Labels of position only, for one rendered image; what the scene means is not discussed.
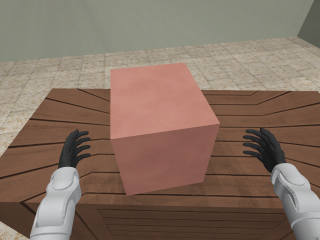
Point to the pedestal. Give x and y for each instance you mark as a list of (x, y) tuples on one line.
[(235, 201)]

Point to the robot right hand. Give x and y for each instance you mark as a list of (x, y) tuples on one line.
[(270, 152)]

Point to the carton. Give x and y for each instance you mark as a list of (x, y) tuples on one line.
[(162, 129)]

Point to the robot left forearm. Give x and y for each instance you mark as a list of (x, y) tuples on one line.
[(55, 214)]

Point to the robot left hand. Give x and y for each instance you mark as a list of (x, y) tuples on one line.
[(68, 156)]

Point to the robot right forearm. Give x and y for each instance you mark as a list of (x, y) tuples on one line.
[(300, 204)]

